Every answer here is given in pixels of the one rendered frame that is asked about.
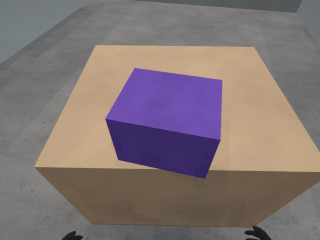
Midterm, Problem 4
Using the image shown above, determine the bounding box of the pedestal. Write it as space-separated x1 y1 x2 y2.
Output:
34 45 320 228

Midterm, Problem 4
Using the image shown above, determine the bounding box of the carton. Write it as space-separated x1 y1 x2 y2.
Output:
105 68 223 179

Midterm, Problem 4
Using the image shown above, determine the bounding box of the robot right hand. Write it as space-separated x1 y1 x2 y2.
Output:
245 226 272 240

